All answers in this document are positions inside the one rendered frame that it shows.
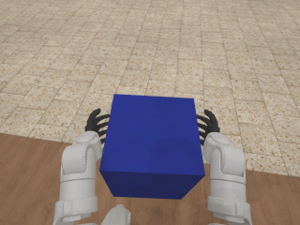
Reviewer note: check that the left robot hand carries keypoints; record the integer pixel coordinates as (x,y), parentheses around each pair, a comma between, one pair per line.
(92,123)

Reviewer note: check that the robot left thigh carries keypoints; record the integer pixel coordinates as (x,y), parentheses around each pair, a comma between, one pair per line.
(117,216)

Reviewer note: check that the right robot forearm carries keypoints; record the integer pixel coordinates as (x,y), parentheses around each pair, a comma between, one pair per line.
(228,197)

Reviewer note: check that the carton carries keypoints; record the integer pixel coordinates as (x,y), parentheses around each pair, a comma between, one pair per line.
(152,147)

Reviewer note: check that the right robot hand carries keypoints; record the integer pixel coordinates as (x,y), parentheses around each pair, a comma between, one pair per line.
(212,125)

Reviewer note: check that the left robot forearm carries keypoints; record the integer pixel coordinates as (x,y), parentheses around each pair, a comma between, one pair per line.
(77,195)

